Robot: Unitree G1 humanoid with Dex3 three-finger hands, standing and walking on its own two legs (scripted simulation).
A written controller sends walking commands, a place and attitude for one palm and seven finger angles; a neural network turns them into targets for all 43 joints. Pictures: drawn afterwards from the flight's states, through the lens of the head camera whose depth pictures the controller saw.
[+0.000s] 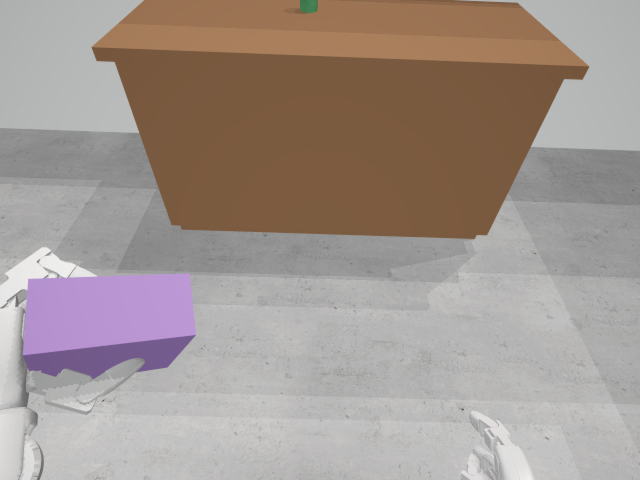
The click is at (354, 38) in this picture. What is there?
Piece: table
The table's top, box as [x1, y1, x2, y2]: [91, 0, 589, 79]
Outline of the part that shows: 91,47 96,60 470,75 582,79 589,66 517,3 463,0 318,0 318,9 316,12 313,13 305,13 300,11 299,0 144,0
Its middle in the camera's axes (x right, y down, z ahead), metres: +0.06 -0.71 +1.30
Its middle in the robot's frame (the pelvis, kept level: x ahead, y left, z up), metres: +1.45 +0.03 +0.03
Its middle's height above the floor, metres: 0.80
